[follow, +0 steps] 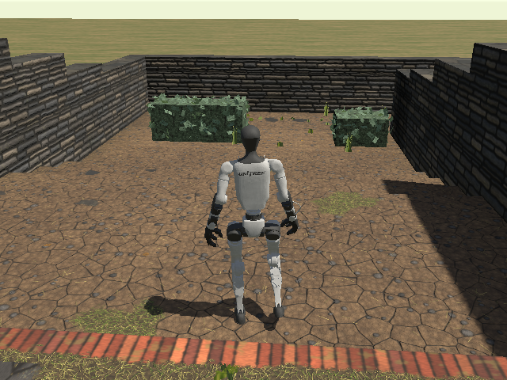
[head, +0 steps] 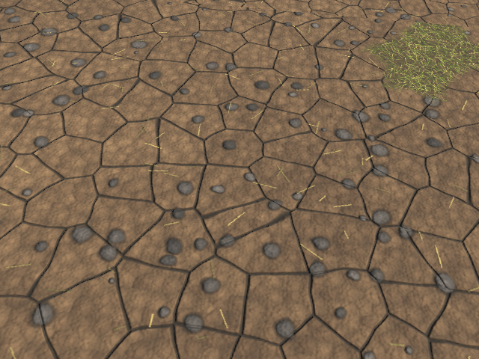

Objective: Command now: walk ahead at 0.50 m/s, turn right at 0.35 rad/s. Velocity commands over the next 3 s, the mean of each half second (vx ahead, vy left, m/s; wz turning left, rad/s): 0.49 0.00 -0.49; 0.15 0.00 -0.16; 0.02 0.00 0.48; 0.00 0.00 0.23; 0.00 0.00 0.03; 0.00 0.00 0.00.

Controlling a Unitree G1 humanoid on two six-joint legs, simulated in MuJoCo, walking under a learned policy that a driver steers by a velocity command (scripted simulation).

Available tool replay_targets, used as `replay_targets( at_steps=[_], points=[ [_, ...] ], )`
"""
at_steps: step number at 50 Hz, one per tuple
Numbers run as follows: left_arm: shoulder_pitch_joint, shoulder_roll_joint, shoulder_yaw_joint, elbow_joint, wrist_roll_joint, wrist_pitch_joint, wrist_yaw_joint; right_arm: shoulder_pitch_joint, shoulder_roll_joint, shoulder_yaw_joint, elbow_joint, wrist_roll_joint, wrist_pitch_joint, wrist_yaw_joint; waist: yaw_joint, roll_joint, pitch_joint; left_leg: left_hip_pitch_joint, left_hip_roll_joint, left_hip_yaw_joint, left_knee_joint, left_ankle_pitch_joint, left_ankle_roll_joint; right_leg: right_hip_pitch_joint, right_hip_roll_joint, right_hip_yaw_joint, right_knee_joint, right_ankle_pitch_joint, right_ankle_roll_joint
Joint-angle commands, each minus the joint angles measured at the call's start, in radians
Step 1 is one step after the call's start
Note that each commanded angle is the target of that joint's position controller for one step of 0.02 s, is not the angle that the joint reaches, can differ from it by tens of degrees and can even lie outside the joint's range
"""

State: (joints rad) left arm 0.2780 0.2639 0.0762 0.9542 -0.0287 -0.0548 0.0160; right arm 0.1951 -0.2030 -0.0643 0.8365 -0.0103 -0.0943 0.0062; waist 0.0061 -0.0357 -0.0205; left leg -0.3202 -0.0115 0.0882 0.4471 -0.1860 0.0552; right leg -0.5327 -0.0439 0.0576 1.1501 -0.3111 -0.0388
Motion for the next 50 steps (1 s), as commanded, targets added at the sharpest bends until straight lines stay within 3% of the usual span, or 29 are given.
replay_targets(
  at_steps=[1, 5, 9, 14, 15, 17, 18, 19, 20, 21, 22, 23, 24, 25, 26, 28, 31, 34, 37, 39, 41, 42, 43, 44, 45, 46, 48, 50],
  points=[
    [0.012, 0.033, 0.02, -0.052, 0.002, 0.014, 0.004, 0.026, -0.108, -0.032, -0.018, -0.004, -0.025, -0.005, 0.01, 0.109, -0.032, 0.189, 0.281, -0.235, -0.27, 0.209, 0.126, -0.164, -0.065, 0.07, -0.03, 0.108, -0.013],
    [-0.085, 0.024, 0.026, -0.09, 0.007, 0.02, -0.001, 0.065, -0.124, -0.039, 0.027, -0.004, -0.02, -0.028, 0.001, 0.094, 0.011, 0.217, 0.272, -0.098, -0.293, 0.296, 0.103, -0.236, -0.044, 0.092, -0.178, 0.28, -0.003],
    [-0.209, 0.003, 0.015, -0.135, 0.014, 0.02, -0.024, 0.087, -0.139, -0.039, 0.057, 0.001, -0.013, -0.042, -0.028, 0.099, 0.056, 0.208, 0.247, 0.022, -0.308, 0.277, 0.071, -0.174, -0.032, 0.011, -0.371, 0.426, -0.002],
    [-0.351, -0.005, 0.003, -0.21, 0.008, 0.019, -0.064, 0.17, -0.172, -0.052, 0.099, 0.016, 0.005, -0.041, -0.073, 0.085, 0.118, 0.388, 0.306, 0.072, -0.247, 0.37, 0.074, -0.23, -0.026, -0.066, -0.485, 0.312, -0.032],
    [-0.363, -0.001, 0.004, -0.224, 0.007, 0.019, -0.071, 0.169, -0.182, -0.055, 0.101, 0.019, 0.011, -0.041, -0.069, 0.092, 0.118, 0.409, 0.312, 0.086, -0.214, 0.449, 0.069, -0.213, -0.014, -0.092, -0.499, 0.258, -0.044],
    [-0.335, 0.021, 0.015, -0.24, 0.008, 0.019, -0.077, 0.147, -0.217, -0.064, 0.095, 0.029, 0.022, -0.045, -0.031, 0.134, 0.076, 0.423, 0.313, 0.116, -0.099, 0.783, 0.053, -0.086, 0.042, -0.164, -0.508, 0.14, -0.078],
    [-0.272, 0.044, 0.027, -0.234, 0.005, 0.021, -0.077, 0.137, -0.235, -0.067, 0.092, 0.033, 0.027, -0.048, 0.01, 0.159, 0.035, 0.424, 0.311, 0.127, 0.002, 0.947, 0.044, 0.009, 0.081, -0.192, -0.51, 0.089, -0.1],
    [-0.141, 0.085, 0.05, -0.204, 0.001, 0.021, -0.074, 0.114, -0.246, -0.067, 0.087, 0.036, 0.031, -0.049, 0.085, 0.158, -0.031, 0.39, 0.287, 0.146, 0.175, 1.006, 0.024, 0.188, 0.119, -0.204, -0.578, 0.129, -0.132],
    [0.035, 0.159, 0.086, -0.159, 0.003, 0.025, -0.059, 0.098, -0.241, -0.062, 0.074, 0.033, 0.027, -0.051, 0.167, 0.116, -0.124, 0.195, 0.247, 0.151, 0.43, 0.825, -0.015, 0.503, 0.096, -0.106, -0.629, 0.191, -0.181],
    [0.106, 0.273, 0.107, -0.142, -0.001, 0.025, -0.042, 0.135, -0.119, -0.025, 0.018, -0.004, 0.004, -0.035, 0.109, -0.138, -0.201, -0.276, 0.079, 0.121, 0.824, -0.039, -0.08, 0.871, -0.172, 0.398, -0.668, 0.139, -0.343],
    [0.121, 0.263, 0.09, -0.168, 0.018, 0.015, -0.04, 0.107, -0.125, -0.015, -0.013, 0.023, -0.045, -0.017, 0.099, -0.139, -0.352, -0.428, -0.037, -0.126, 1.0, -0.424, -0.08, 0.974, -0.317, 0.79, -0.836, 0.179, -0.447],
    [0.082, 0.197, 0.069, -0.174, 0.034, 0.006, -0.038, -0.004, -0.18, -0.032, -0.039, 0.055, -0.067, -0.008, 0.12, -0.071, -0.257, -0.505, 0.022, -0.183, 1.007, -0.35, -0.062, 0.912, -0.275, 0.603, -0.833, 0.387, -0.382],
    [-0.001, 0.142, 0.054, -0.189, 0.024, -0.002, -0.038, -0.021, -0.178, -0.03, -0.039, 0.05, -0.071, -0.012, 0.078, -0.024, -0.164, -0.471, 0.067, -0.174, 0.923, -0.268, -0.055, 0.761, -0.223, 0.416, -0.808, 0.576, -0.333],
    [-0.08, 0.113, 0.046, -0.206, 0.011, -0.003, -0.036, -0.024, -0.177, -0.038, -0.029, 0.023, -0.064, -0.025, 0.032, 0.032, -0.099, -0.416, 0.098, -0.163, 0.842, -0.221, -0.067, 0.611, -0.172, 0.303, -0.809, 0.672, -0.288],
    [-0.117, 0.089, 0.037, -0.218, 0.007, -0.002, -0.031, -0.017, -0.189, -0.048, -0.031, 0.011, -0.049, -0.034, 0.0, 0.037, -0.073, -0.349, 0.115, -0.156, 0.789, -0.193, -0.079, 0.499, -0.144, 0.243, -0.825, 0.727, -0.266],
    [-0.118, 0.106, 0.037, -0.226, 0.016, -0.001, -0.023, -0.005, -0.158, -0.048, -0.05, 0.005, -0.018, -0.039, -0.034, 0.033, -0.067, -0.281, 0.107, -0.143, 0.702, -0.16, -0.104, 0.382, -0.115, 0.205, -0.832, 0.833, -0.258],
    [-0.09, 0.156, 0.052, -0.225, 0.017, 0.014, -0.004, -0.062, -0.117, -0.033, -0.085, -0.004, 0.0, -0.047, -0.03, -0.009, -0.069, -0.246, 0.05, -0.112, 0.483, -0.052, -0.125, 0.3, -0.057, 0.138, -0.811, 0.915, -0.224],
    [-0.074, 0.134, 0.044, -0.223, 0.005, 0.039, 0.014, -0.117, -0.106, -0.018, -0.095, 0.006, 0.006, -0.032, 0.002, -0.064, -0.114, -0.17, 0.022, -0.104, 0.269, 0.16, -0.121, 0.309, -0.03, 0.102, -0.788, 0.811, -0.165],
    [-0.039, 0.093, 0.023, -0.195, 0.023, 0.037, 0.019, -0.158, -0.12, -0.01, -0.099, 0.007, 0.004, -0.007, 0.034, -0.068, -0.112, -0.116, 0.034, -0.124, 0.176, 0.261, -0.098, 0.347, -0.073, 0.133, -0.78, 0.69, -0.153],
    [-0.05, 0.08, 0.012, -0.18, 0.038, 0.026, 0.014, -0.152, -0.148, -0.015, -0.096, 0.002, -0.001, 0.002, 0.022, -0.067, -0.089, -0.101, 0.045, -0.135, 0.132, 0.207, -0.059, 0.383, -0.112, 0.157, -0.741, 0.682, -0.15],
    [-0.075, 0.084, 0.007, -0.173, 0.037, 0.019, 0.014, -0.105, -0.173, -0.023, -0.08, -0.008, -0.009, 0.005, -0.018, -0.047, -0.083, -0.011, 0.032, -0.121, 0.017, 0.266, -0.013, 0.396, -0.088, 0.143, -0.65, 0.652, -0.114],
    [-0.046, 0.094, 0.01, -0.172, 0.043, 0.014, 0.016, -0.089, -0.218, -0.033, -0.081, -0.015, -0.012, 0.002, -0.009, 0.005, -0.103, 0.079, 0.073, -0.175, 0.01, 0.562, 0.021, 0.38, -0.023, 0.113, -0.566, 0.575, -0.075],
    [0.036, 0.09, 0.012, -0.171, 0.055, 0.007, 0.017, -0.086, -0.266, -0.039, -0.094, -0.029, -0.008, 0.003, 0.042, 0.129, -0.154, 0.236, 0.179, -0.305, 0.062, 0.877, 0.123, 0.269, 0.071, 0.07, -0.415, 0.318, -0.026],
    [0.068, 0.084, 0.005, -0.163, 0.048, 0.011, 0.022, -0.048, -0.232, -0.032, -0.092, -0.028, 0.008, 0.002, 0.016, 0.261, -0.231, 0.336, 0.319, -0.485, 0.024, 0.914, 0.274, 0.149, 0.131, 0.011, -0.229, -0.05, 0.04],
    [-0.006, 0.123, 0.011, -0.187, 0.043, 0.027, 0.02, -0.002, -0.179, -0.017, -0.086, -0.006, 0.02, 0.005, -0.026, 0.268, -0.23, 0.35, 0.356, -0.624, -0.049, 0.759, 0.32, 0.05, 0.139, 0.026, -0.095, -0.354, 0.067],
    [-0.029, 0.135, 0.019, -0.194, 0.029, 0.049, 0.021, -0.019, -0.196, -0.019, -0.091, 0.008, 0.029, 0.006, -0.018, 0.19, -0.204, 0.319, 0.347, -0.656, -0.07, 0.49, 0.292, -0.005, 0.11, 0.062, 0.0, -0.359, 0.075],
    [-0.087, 0.12, 0.025, -0.201, 0.026, 0.085, 0.028, -0.078, -0.233, -0.032, -0.121, 0.015, 0.053, -0.002, -0.014, 0.103, -0.102, 0.171, 0.28, -0.593, -0.13, 0.192, 0.22, -0.047, 0.089, 0.06, 0.039, -0.262, 0.087],
    [-0.101, 0.091, 0.022, -0.206, 0.025, 0.09, 0.036, -0.122, -0.222, -0.033, -0.138, 0.012, 0.079, -0.017, 0.007, 0.132, -0.067, 0.061, 0.189, -0.509, -0.168, 0.0, 0.152, 0.021, 0.081, 0.033, -0.117, -0.176, 0.087]
  ],
)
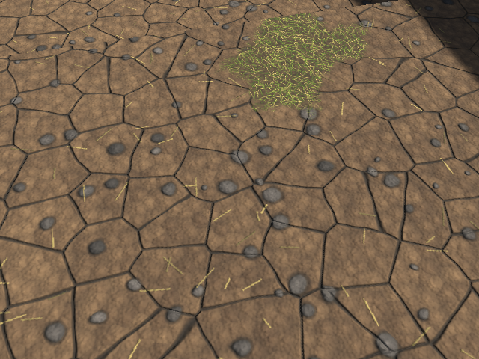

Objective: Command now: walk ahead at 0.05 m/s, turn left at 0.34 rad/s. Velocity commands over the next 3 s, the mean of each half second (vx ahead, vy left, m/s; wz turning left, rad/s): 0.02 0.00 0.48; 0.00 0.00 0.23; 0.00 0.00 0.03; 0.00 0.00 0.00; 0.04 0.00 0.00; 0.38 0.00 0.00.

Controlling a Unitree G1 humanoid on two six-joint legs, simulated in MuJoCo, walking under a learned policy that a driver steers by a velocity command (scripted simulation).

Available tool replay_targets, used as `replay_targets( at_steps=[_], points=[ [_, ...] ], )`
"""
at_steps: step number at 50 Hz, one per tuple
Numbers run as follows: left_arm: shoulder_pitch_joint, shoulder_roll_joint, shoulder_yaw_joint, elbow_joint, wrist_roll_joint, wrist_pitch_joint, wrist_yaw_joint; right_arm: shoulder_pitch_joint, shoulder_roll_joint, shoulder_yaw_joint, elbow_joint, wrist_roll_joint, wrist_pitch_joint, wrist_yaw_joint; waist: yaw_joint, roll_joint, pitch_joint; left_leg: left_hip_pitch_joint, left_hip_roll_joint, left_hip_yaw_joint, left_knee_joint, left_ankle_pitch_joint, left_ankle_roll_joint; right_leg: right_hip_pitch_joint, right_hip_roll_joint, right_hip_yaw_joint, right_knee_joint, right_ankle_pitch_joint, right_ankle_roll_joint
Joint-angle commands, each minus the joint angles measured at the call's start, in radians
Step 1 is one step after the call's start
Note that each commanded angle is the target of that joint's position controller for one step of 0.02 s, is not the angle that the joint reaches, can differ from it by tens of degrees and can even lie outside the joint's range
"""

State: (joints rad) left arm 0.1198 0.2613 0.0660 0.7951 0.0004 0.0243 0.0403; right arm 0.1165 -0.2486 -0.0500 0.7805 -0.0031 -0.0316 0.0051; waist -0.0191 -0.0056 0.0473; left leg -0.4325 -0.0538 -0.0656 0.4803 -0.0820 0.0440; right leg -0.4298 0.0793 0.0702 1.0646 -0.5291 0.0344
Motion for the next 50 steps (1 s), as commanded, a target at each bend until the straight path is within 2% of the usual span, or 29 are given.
replay_targets(
  at_steps=[1, 4, 7, 10, 11, 12, 13, 14, 15, 16, 17, 20, 22, 24, 26, 29, 31, 32, 33, 34, 35, 36, 37, 39, 41, 44, 47, 49, 50],
  points=[
    [0.056, 0.074, 0.028, -0.043, -0.004, 0.007, 0.014, -0.041, -0.17, -0.049, -0.086, 0.001, 0.026, -0.022, 0.029, 0.134, -0.135, 0.153, 0.196, -0.327, -0.208, -0.132, 0.148, -0.047, -0.028, -0.001, -0.102, 0.066, 0.018],
    [0.059, 0.057, 0.023, -0.037, -0.006, -0.006, 0.015, -0.02, -0.178, -0.06, -0.092, 0.005, 0.036, -0.036, 0.018, 0.176, -0.176, 0.155, 0.172, -0.329, -0.208, -0.169, 0.144, 0.039, -0.011, -0.004, -0.263, 0.111, 0.022],
    [0.063, 0.078, 0.026, -0.037, -0.011, -0.016, 0.008, -0.008, -0.191, -0.068, -0.101, 0.01, 0.044, -0.042, 0.013, 0.197, -0.182, 0.16, 0.185, -0.393, -0.219, -0.218, 0.145, 0.088, -0.01, 0.008, -0.382, 0.159, 0.012],
    [0.131, 0.093, 0.034, -0.013, -0.013, -0.029, -0.008, -0.022, -0.193, -0.071, -0.115, 0.024, 0.06, -0.051, 0.055, 0.188, -0.161, 0.093, 0.146, -0.397, -0.199, -0.296, 0.1, 0.227, -0.011, -0.019, -0.603, 0.273, -0.031],
    [0.163, 0.126, 0.044, -0.006, -0.005, -0.031, -0.009, -0.006, -0.177, -0.067, -0.117, 0.027, 0.064, -0.054, 0.063, 0.153, -0.157, 0.016, 0.105, -0.364, -0.146, -0.352, 0.057, 0.32, -0.079, 0.017, -0.676, 0.284, -0.062],
    [0.187, 0.21, 0.063, -0.012, 0.023, -0.029, -0.004, -0.007, -0.137, -0.058, -0.135, 0.029, 0.064, -0.053, 0.052, -0.042, -0.144, -0.155, 0.007, -0.23, 0.074, -0.431, 0.002, 0.393, -0.292, 0.232, -0.76, 0.209, -0.154],
    [0.115, 0.251, 0.07, -0.033, 0.061, -0.032, -0.008, -0.019, -0.144, -0.064, -0.169, 0.03, 0.047, -0.047, 0.03, -0.3, -0.095, -0.255, -0.088, -0.08, 0.323, -0.495, -0.034, 0.275, -0.466, 0.472, -0.847, 0.319, -0.281],
    [0.031, 0.185, 0.051, -0.074, 0.065, -0.041, 0.0, 0.019, -0.217, -0.087, -0.139, 0.014, 0.04, -0.041, 0.004, -0.202, -0.091, -0.225, -0.026, -0.118, 0.515, -0.454, -0.059, 0.236, -0.467, 0.419, -0.831, 0.389, -0.297],
    [-0.035, 0.137, 0.038, -0.093, 0.045, -0.045, 0.007, 0.071, -0.228, -0.097, -0.104, 0.017, 0.047, -0.038, -0.028, -0.134, -0.086, -0.203, -0.028, -0.105, 0.593, -0.391, -0.068, 0.219, -0.399, 0.299, -0.801, 0.435, -0.244],
    [-0.061, 0.117, 0.031, -0.104, 0.023, -0.046, 0.011, 0.107, -0.201, -0.093, -0.077, 0.014, 0.06, -0.043, -0.035, -0.104, -0.085, -0.206, -0.026, -0.087, 0.662, -0.341, -0.085, 0.237, -0.344, 0.215, -0.779, 0.451, -0.204],
    [-0.059, 0.11, 0.025, -0.103, 0.009, -0.045, 0.012, 0.119, -0.179, -0.087, -0.074, 0.012, 0.07, -0.043, -0.024, -0.103, -0.067, -0.228, -0.02, -0.079, 0.733, -0.312, -0.101, 0.245, -0.333, 0.17, -0.768, 0.505, -0.2],
    [0.016, 0.118, 0.022, -0.089, 0.014, -0.033, 0.023, 0.05, -0.143, -0.068, -0.123, 0.028, 0.075, -0.037, 0.021, -0.125, -0.046, -0.273, 0.013, -0.017, 0.712, -0.259, -0.139, 0.304, -0.305, 0.067, -0.761, 0.595, -0.224],
    [0.077, 0.143, 0.029, -0.078, 0.015, -0.026, 0.029, -0.009, -0.13, -0.056, -0.162, 0.028, 0.074, -0.032, 0.063, -0.142, -0.059, -0.294, 0.043, -0.001, 0.602, -0.254, -0.161, 0.402, -0.332, 0.063, -0.751, 0.642, -0.243],
    [0.091, 0.175, 0.041, -0.078, 0.012, -0.02, 0.028, -0.026, -0.118, -0.045, -0.189, 0.025, 0.073, -0.02, 0.077, -0.155, -0.083, -0.24, 0.074, 0.025, 0.501, -0.28, -0.165, 0.433, -0.359, 0.044, -0.74, 0.678, -0.252],
    [0.083, 0.201, 0.051, -0.084, 0.006, -0.017, 0.019, -0.034, -0.109, -0.036, -0.207, 0.023, 0.072, -0.008, 0.08, -0.166, -0.093, -0.133, 0.086, 0.062, 0.398, -0.314, -0.149, 0.387, -0.368, 0.011, -0.732, 0.707, -0.256],
    [0.082, 0.217, 0.056, -0.08, -0.01, -0.016, 0.001, -0.009, -0.127, -0.04, -0.208, 0.022, 0.074, 0.0, 0.072, -0.182, -0.101, -0.002, 0.056, 0.111, 0.246, -0.315, -0.111, 0.352, -0.375, 0.0, -0.704, 0.741, -0.255],
    [0.056, 0.212, 0.052, -0.074, -0.031, -0.017, -0.006, 0.046, -0.121, -0.043, -0.188, 0.02, 0.075, 0.005, 0.029, -0.171, -0.104, 0.115, 0.037, 0.127, 0.027, -0.176, -0.062, 0.329, -0.362, -0.014, -0.641, 0.728, -0.222],
    [0.075, 0.188, 0.043, -0.058, -0.037, -0.021, -0.008, 0.083, -0.131, -0.047, -0.171, 0.015, 0.074, 0.004, 0.01, -0.142, -0.111, 0.229, 0.026, 0.122, -0.118, -0.04, -0.03, 0.281, -0.337, -0.04, -0.59, 0.683, -0.177],
    [0.124, 0.142, 0.027, -0.042, -0.014, -0.029, -0.015, 0.115, -0.179, -0.059, -0.168, 0.014, 0.075, -0.005, 0.016, -0.031, -0.168, 0.418, 0.112, 0.002, -0.133, 0.183, 0.0, 0.168, -0.282, -0.105, -0.476, 0.527, -0.096],
    [0.129, 0.056, -0.007, -0.079, 0.047, -0.042, -0.032, 0.122, -0.275, -0.071, -0.191, -0.001, 0.078, -0.022, 0.045, 0.285, -0.216, 0.584, 0.384, -0.287, -0.05, 0.672, 0.12, -0.081, -0.174, -0.188, -0.217, -0.035, 0.009],
    [0.053, 0.113, 0.013, -0.091, 0.023, -0.04, -0.022, 0.129, -0.209, -0.051, -0.189, -0.026, 0.06, -0.012, -0.024, 0.232, -0.249, 0.45, 0.462, -0.329, -0.079, 0.616, 0.286, -0.112, -0.147, -0.076, -0.078, -0.164, 0.036],
    [0.029, 0.161, 0.027, -0.086, -0.005, -0.03, -0.017, 0.094, -0.186, -0.042, -0.183, -0.03, 0.042, -0.002, -0.017, 0.165, -0.19, 0.391, 0.398, -0.262, -0.104, 0.499, 0.278, -0.113, -0.159, -0.048, -0.006, -0.125, 0.04],
    [0.036, 0.158, 0.031, -0.075, -0.012, -0.019, -0.011, 0.043, -0.173, -0.04, -0.173, -0.021, 0.031, -0.001, 0.006, 0.157, -0.15, 0.359, 0.336, -0.203, -0.114, 0.393, 0.228, -0.126, -0.162, -0.038, -0.002, -0.065, 0.038],
    [0.07, 0.161, 0.038, -0.046, 0.002, 0.0, 0.003, -0.02, -0.165, -0.034, -0.169, -0.006, 0.024, -0.004, 0.032, 0.142, -0.115, 0.286, 0.292, -0.153, -0.13, 0.348, 0.188, -0.089, -0.16, -0.028, -0.003, 0.04, 0.051],
    [0.108, 0.133, 0.032, -0.031, -0.002, 0.001, 0.004, -0.037, -0.134, -0.023, -0.156, -0.01, 0.022, -0.01, 0.054, 0.139, -0.129, 0.255, 0.264, -0.113, -0.139, 0.333, 0.183, -0.025, -0.148, -0.035, -0.049, 0.109, 0.059],
    [0.08, 0.096, 0.014, -0.031, -0.001, -0.003, 0.004, -0.037, -0.123, -0.019, -0.132, -0.009, 0.023, -0.015, 0.03, 0.144, -0.124, 0.254, 0.248, -0.107, -0.138, 0.225, 0.178, 0.046, -0.15, -0.043, -0.242, 0.129, 0.057],
    [0.072, 0.107, 0.011, -0.032, -0.004, -0.006, 0.0, -0.02, -0.136, -0.02, -0.103, -0.009, 0.027, -0.015, 0.013, 0.148, -0.11, 0.245, 0.263, -0.156, -0.141, 0.116, 0.191, 0.118, -0.138, -0.054, -0.389, 0.137, 0.044],
    [0.115, 0.094, 0.007, -0.01, 0.0, -0.012, -0.007, -0.043, -0.116, -0.009, -0.087, 0.003, 0.028, -0.013, 0.051, 0.125, -0.093, 0.199, 0.237, -0.151, -0.126, 0.014, 0.155, 0.227, -0.123, -0.073, -0.594, 0.298, 0.02],
    [0.123, 0.104, 0.005, -0.005, 0.014, -0.016, -0.01, -0.014, -0.099, -0.002, -0.069, 0.005, 0.024, -0.011, 0.056, 0.092, -0.09, 0.164, 0.21, -0.141, -0.122, -0.045, 0.11, 0.303, -0.138, -0.047, -0.671, 0.43, 0.003]
  ],
)
Over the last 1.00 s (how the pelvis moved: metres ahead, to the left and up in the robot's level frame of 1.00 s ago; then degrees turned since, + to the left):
0.42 -0.09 -0.01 -20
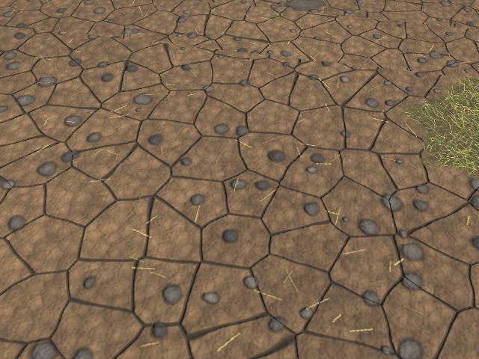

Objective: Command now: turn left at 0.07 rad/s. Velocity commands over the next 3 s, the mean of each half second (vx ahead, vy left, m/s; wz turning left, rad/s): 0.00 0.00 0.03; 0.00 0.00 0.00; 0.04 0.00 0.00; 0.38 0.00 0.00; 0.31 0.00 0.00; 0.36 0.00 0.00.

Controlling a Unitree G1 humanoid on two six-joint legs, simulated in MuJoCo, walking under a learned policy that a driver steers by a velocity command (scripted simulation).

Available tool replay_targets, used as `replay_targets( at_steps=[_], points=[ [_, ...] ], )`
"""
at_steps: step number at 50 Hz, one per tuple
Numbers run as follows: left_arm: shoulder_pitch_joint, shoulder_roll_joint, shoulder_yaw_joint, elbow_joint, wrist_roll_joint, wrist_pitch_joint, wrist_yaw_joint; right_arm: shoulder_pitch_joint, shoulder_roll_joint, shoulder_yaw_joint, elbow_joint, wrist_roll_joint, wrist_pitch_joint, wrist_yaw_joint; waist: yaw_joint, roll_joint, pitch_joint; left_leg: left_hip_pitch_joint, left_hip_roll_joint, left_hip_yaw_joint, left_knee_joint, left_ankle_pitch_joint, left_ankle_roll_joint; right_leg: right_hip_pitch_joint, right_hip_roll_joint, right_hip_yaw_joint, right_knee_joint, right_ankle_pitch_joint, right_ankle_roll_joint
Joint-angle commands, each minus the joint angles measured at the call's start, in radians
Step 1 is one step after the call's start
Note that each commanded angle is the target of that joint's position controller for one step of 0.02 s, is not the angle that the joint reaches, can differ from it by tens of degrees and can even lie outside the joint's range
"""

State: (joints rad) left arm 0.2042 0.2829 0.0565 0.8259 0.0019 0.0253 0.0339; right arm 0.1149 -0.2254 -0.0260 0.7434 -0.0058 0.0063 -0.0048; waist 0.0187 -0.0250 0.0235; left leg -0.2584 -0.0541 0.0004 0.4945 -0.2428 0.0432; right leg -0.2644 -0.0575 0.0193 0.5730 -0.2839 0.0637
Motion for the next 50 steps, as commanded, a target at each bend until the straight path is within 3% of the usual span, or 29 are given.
replay_targets(
  at_steps=[1, 2, 3, 4, 7, 17, 33, 50],
  points=[
    [0.046, 0.125, 0.018, -0.041, 0.021, -0.021, -0.002, 0.014, -0.108, -0.021, -0.022, -0.007, -0.022, 0.002, -0.003, 0.05, -0.076, -0.046, 0.166, -0.175, -0.102, 0.048, 0.059, 0.198, -0.068, 0.076, -0.177, 0.339, -0.05],
    [0.022, 0.185, 0.035, -0.023, 0.006, -0.021, -0.003, 0.058, -0.114, -0.029, -0.019, -0.013, -0.027, 0.008, -0.068, -0.081, -0.062, -0.034, 0.09, -0.097, -0.109, -0.015, 0.021, 0.137, -0.074, 0.065, -0.124, 0.265, -0.092],
    [0.001, 0.127, 0.025, -0.029, 0.0, -0.026, -0.011, 0.008, -0.13, -0.028, -0.011, -0.02, -0.024, 0.006, -0.027, -0.071, -0.051, 0.031, 0.068, -0.067, -0.079, -0.022, -0.009, 0.053, -0.057, 0.066, -0.153, 0.122, -0.108],
    [-0.008, 0.096, 0.015, -0.026, 0.009, -0.032, -0.013, -0.018, -0.134, -0.032, -0.011, -0.014, -0.019, 0.002, -0.022, -0.063, -0.033, 0.047, 0.068, -0.064, -0.064, -0.012, -0.012, 0.018, -0.048, 0.063, -0.171, 0.062, -0.097],
    [-0.01, 0.08, 0.007, -0.012, 0.012, -0.049, -0.009, -0.005, -0.119, -0.032, 0.012, -0.008, -0.002, -0.01, -0.021, -0.051, -0.016, 0.044, 0.078, -0.074, -0.059, 0.045, 0.001, 0.013, -0.029, 0.043, -0.168, 0.082, -0.069],
    [0.01, 0.07, -0.003, 0.042, 0.005, -0.046, 0.003, 0.036, -0.114, -0.036, 0.116, -0.001, -0.007, -0.018, -0.012, 0.026, -0.014, 0.052, 0.08, -0.068, -0.061, 0.111, -0.014, 0.044, -0.005, 0.023, -0.15, 0.119, -0.073],
    [0.031, 0.048, -0.013, 0.138, 0.003, -0.041, 0.006, 0.058, -0.111, -0.029, 0.245, 0.004, -0.004, -0.032, -0.018, 0.023, 0.0, 0.071, 0.08, -0.056, -0.069, 0.133, -0.016, 0.047, 0.02, 0.001, -0.163, 0.135, -0.07],
    [0.084, 0.026, -0.025, 0.206, 0.001, -0.039, 0.012, 0.083, -0.091, -0.017, 0.314, 0.006, -0.003, -0.035, -0.02, 0.027, 0.016, 0.059, 0.075, -0.044, -0.082, 0.112, -0.018, 0.038, 0.03, -0.006, -0.172, 0.115, -0.07]
  ],
)
Over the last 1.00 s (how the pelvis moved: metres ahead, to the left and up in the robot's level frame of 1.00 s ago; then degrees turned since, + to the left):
0.00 0.01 0.00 24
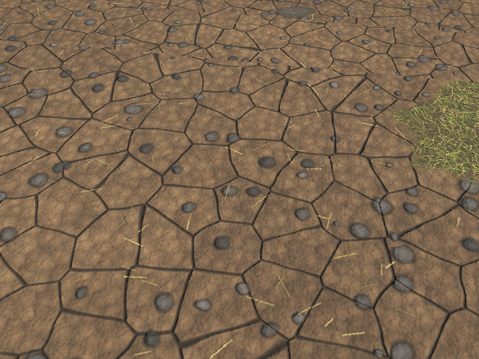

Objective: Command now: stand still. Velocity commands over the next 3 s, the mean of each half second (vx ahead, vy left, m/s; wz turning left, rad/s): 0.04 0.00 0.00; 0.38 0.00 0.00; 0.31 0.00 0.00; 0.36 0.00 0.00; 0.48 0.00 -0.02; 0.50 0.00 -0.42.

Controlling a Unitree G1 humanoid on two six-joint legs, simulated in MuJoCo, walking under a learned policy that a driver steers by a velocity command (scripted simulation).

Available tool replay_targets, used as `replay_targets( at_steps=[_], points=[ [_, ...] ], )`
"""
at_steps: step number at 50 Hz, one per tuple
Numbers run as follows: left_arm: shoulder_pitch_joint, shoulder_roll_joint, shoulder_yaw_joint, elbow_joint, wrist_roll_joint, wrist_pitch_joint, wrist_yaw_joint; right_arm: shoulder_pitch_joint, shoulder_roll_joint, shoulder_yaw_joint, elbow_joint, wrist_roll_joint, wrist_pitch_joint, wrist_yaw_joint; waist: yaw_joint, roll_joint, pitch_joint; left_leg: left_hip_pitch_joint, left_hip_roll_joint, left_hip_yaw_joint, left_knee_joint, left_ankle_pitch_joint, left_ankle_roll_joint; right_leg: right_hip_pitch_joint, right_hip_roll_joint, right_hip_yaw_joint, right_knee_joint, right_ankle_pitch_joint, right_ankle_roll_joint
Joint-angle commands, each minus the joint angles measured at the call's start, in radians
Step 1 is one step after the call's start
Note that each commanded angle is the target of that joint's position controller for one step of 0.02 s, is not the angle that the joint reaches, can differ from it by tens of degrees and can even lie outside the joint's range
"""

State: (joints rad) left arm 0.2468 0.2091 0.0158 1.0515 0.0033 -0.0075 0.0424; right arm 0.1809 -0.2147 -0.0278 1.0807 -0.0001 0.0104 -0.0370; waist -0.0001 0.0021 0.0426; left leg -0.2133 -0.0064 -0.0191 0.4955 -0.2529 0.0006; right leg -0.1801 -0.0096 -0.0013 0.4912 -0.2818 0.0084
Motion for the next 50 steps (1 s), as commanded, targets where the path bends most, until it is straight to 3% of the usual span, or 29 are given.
replay_targets(
  at_steps=[1, 18, 19, 21, 23, 25, 27, 28, 29, 31, 32, 33, 34, 35, 36, 37, 38, 39, 41, 45, 47, 50],
  points=[
    [0.044, 0.098, 0.015, -0.017, 0.0, -0.007, 0.003, 0.019, -0.101, -0.014, -0.021, 0.0, -0.007, -0.003, -0.001, 0.0, -0.002, 0.013, 0.027, -0.024, -0.084, 0.121, 0.025, -0.047, -0.017, 0.014, -0.09, 0.111, -0.015],
    [0.092, 0.073, 0.009, 0.015, -0.002, -0.006, 0.005, 0.066, -0.079, -0.003, 0.003, 0.001, -0.009, -0.006, -0.001, -0.003, 0.009, 0.0, 0.023, -0.016, -0.086, 0.109, 0.023, -0.058, -0.012, 0.013, -0.093, 0.102, -0.018],
    [0.114, 0.061, 0.007, 0.027, -0.003, -0.004, 0.005, 0.087, -0.068, -0.001, 0.014, 0.001, -0.008, -0.007, -0.001, -0.002, -0.016, 0.01, 0.013, -0.006, -0.09, 0.003, 0.025, -0.048, -0.002, 0.002, -0.097, 0.0, -0.021],
    [0.114, 0.089, 0.018, 0.022, -0.014, -0.001, 0.011, 0.097, -0.095, -0.011, 0.013, 0.013, -0.007, -0.011, -0.001, -0.006, 0.036, -0.059, -0.009, 0.005, -0.066, -0.345, 0.052, -0.108, 0.014, 0.002, -0.077, -0.324, -0.054],
    [0.112, 0.094, 0.021, 0.005, -0.019, -0.016, 0.01, 0.088, -0.091, -0.013, -0.005, 0.016, -0.026, -0.008, 0.002, -0.009, 0.11, -0.138, 0.016, -0.032, -0.063, -0.467, 0.08, -0.175, -0.021, 0.059, -0.088, -0.462, -0.093],
    [0.143, 0.094, 0.026, 0.004, -0.027, -0.041, 0.001, 0.091, -0.073, -0.012, -0.015, 0.022, -0.056, 0.003, 0.012, -0.029, 0.111, -0.168, 0.03, -0.045, -0.022, -0.405, 0.088, -0.151, -0.067, 0.128, -0.102, -0.448, -0.127],
    [0.203, 0.123, 0.038, 0.012, -0.032, -0.058, -0.009, 0.06, -0.048, -0.009, -0.037, 0.024, -0.081, 0.017, 0.036, -0.088, 0.094, -0.239, 0.005, -0.003, 0.077, -0.31, 0.078, -0.068, -0.142, 0.257, -0.169, -0.483, -0.178],
    [0.225, 0.147, 0.046, 0.016, -0.033, -0.064, -0.013, 0.044, -0.026, -0.005, -0.049, 0.027, -0.093, 0.023, 0.039, -0.146, 0.088, -0.265, -0.016, 0.043, 0.159, -0.229, 0.07, -0.031, -0.207, 0.359, -0.232, -0.508, -0.212],
    [0.218, 0.164, 0.051, 0.01, -0.034, -0.066, -0.016, 0.039, -0.019, -0.002, -0.058, 0.03, -0.103, 0.028, 0.029, -0.179, 0.096, -0.264, -0.013, 0.059, 0.198, -0.177, 0.077, -0.035, -0.266, 0.442, -0.277, -0.504, -0.242],
    [0.153, 0.166, 0.051, -0.021, -0.035, -0.068, -0.02, 0.082, -0.017, -0.002, -0.051, 0.034, -0.116, 0.034, -0.019, -0.172, 0.118, -0.154, -0.004, 0.056, 0.117, -0.183, 0.11, -0.123, -0.264, 0.423, -0.264, -0.431, -0.231],
    [0.085, 0.158, 0.048, -0.048, -0.039, -0.067, -0.023, 0.173, -0.023, -0.007, -0.018, 0.036, -0.12, 0.035, -0.069, -0.152, 0.115, -0.001, -0.006, 0.05, 0.008, -0.152, 0.119, -0.206, -0.212, 0.338, -0.21, -0.348, -0.194],
    [0.001, 0.139, 0.043, -0.085, -0.042, -0.071, -0.025, 0.297, -0.068, -0.023, 0.027, 0.033, -0.122, 0.033, -0.124, -0.073, 0.098, 0.162, 0.033, -0.038, -0.069, -0.11, 0.131, -0.317, -0.131, 0.207, -0.067, -0.18, -0.139],
    [-0.049, 0.075, 0.028, -0.129, -0.038, -0.091, -0.028, 0.456, -0.189, -0.061, 0.073, 0.037, -0.125, 0.034, -0.164, 0.204, 0.054, 0.364, 0.192, -0.343, -0.194, -0.112, 0.209, -0.504, 0.029, -0.022, 0.304, -0.019, -0.056],
    [-0.047, 0.072, 0.026, -0.146, -0.032, -0.114, -0.027, 0.524, -0.22, -0.064, 0.072, 0.022, -0.131, 0.044, -0.169, 0.298, 0.001, 0.474, 0.368, -0.648, -0.278, 0.016, 0.293, -0.666, 0.061, 0.004, 0.583, -0.211, -0.039],
    [-0.035, 0.099, 0.034, -0.14, -0.043, -0.125, -0.037, 0.449, -0.142, -0.039, 0.049, 0.004, -0.137, 0.044, -0.112, 0.145, 0.028, 0.466, 0.383, -0.605, -0.251, 0.089, 0.287, -0.742, 0.007, 0.076, 0.738, -0.218, -0.062],
    [-0.02, 0.086, 0.03, -0.132, -0.053, -0.129, -0.048, 0.387, -0.111, -0.029, 0.022, 0.001, -0.139, 0.046, -0.079, 0.092, 0.036, 0.45, 0.351, -0.5, -0.246, 0.14, 0.265, -0.776, -0.025, 0.085, 0.795, -0.147, -0.082],
    [-0.038, 0.088, 0.033, -0.138, -0.05, -0.131, -0.053, 0.351, -0.106, -0.022, 0.009, 0.004, -0.135, 0.051, -0.061, 0.054, 0.052, 0.44, 0.325, -0.406, -0.26, 0.206, 0.242, -0.812, -0.058, 0.065, 0.787, -0.078, -0.091],
    [-0.069, 0.1, 0.042, -0.148, -0.04, -0.131, -0.055, 0.335, -0.079, -0.01, 0.004, 0.007, -0.126, 0.052, -0.052, 0.042, 0.06, 0.419, 0.295, -0.316, -0.275, 0.297, 0.211, -0.808, -0.087, 0.049, 0.747, -0.024, -0.093],
    [-0.092, 0.072, 0.04, -0.163, -0.034, -0.119, -0.067, 0.351, -0.046, 0.004, 0.003, 0.002, -0.106, 0.043, -0.043, 0.073, 0.056, 0.351, 0.239, -0.202, -0.31, 0.362, 0.18, -0.746, -0.104, 0.005, 0.677, 0.031, -0.074],
    [-0.282, 0.018, 0.009, -0.249, -0.024, -0.106, -0.076, 0.3, -0.114, 0.001, -0.041, -0.004, -0.097, 0.012, -0.053, 0.072, 0.109, 0.077, 0.158, -0.058, -0.407, 0.326, 0.17, -0.496, -0.053, -0.07, 0.275, 0.257, -0.024],
    [-0.336, 0.045, 0.01, -0.279, -0.031, -0.1, -0.078, 0.341, -0.156, -0.012, -0.032, 0.009, -0.104, 0.006, -0.057, 0.102, 0.112, 0.08, 0.189, -0.062, -0.446, 0.31, 0.175, -0.407, -0.028, -0.074, 0.165, 0.304, -0.029],
    [-0.352, 0.101, 0.025, -0.303, -0.036, -0.101, -0.085, 0.347, -0.161, -0.023, -0.026, 0.022, -0.104, 0.007, -0.023, 0.099, 0.102, 0.225, 0.236, -0.046, -0.381, 0.471, 0.151, -0.378, -0.013, -0.049, 0.051, 0.31, -0.075]
  ],
)
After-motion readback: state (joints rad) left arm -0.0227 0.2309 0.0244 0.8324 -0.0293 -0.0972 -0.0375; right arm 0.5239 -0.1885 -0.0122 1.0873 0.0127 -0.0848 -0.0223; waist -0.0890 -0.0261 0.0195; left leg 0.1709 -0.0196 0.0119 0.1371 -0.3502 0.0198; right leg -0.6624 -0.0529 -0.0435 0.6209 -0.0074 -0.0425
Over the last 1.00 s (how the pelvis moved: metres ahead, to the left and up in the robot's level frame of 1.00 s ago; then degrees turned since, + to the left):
0.00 -0.02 0.00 0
